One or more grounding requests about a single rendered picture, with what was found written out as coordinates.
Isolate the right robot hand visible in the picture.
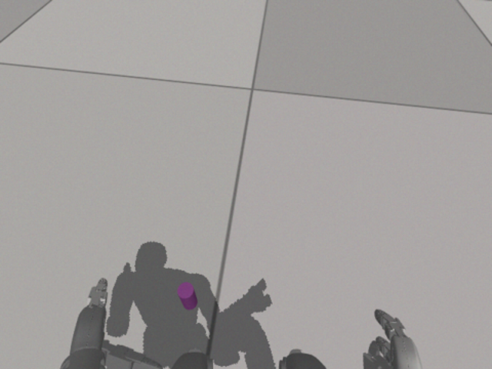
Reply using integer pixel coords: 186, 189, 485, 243
363, 309, 423, 369

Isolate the left robot hand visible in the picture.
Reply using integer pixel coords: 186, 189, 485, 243
70, 278, 162, 369

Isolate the left robot arm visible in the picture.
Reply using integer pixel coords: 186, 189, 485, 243
60, 348, 106, 369

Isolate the can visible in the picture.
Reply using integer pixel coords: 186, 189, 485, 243
178, 282, 198, 310

